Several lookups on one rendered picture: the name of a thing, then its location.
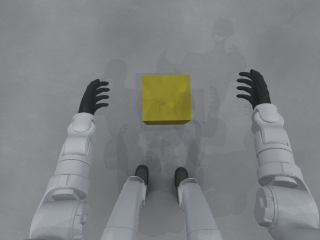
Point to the robot right thigh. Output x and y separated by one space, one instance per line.
200 222

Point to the right robot forearm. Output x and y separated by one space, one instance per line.
273 151

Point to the robot right hand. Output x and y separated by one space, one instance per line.
258 91

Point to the robot left foot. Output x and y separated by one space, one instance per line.
143 173

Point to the left robot forearm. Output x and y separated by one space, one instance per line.
71 177

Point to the robot right upper arm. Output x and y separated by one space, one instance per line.
287 213

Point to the robot left hand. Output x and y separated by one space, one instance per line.
89 99

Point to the carton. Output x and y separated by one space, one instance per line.
166 99

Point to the robot left upper arm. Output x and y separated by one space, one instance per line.
62 220

